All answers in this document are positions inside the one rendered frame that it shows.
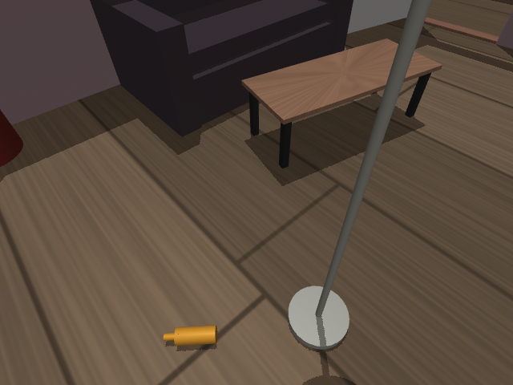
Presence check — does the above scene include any bottle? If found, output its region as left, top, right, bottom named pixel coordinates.
left=164, top=325, right=217, bottom=346

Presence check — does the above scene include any coffee table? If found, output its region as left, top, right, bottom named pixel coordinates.
left=241, top=38, right=442, bottom=168

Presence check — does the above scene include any floor lamp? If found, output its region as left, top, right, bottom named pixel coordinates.
left=288, top=0, right=432, bottom=350

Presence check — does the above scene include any sofa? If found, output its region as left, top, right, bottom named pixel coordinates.
left=90, top=0, right=353, bottom=137

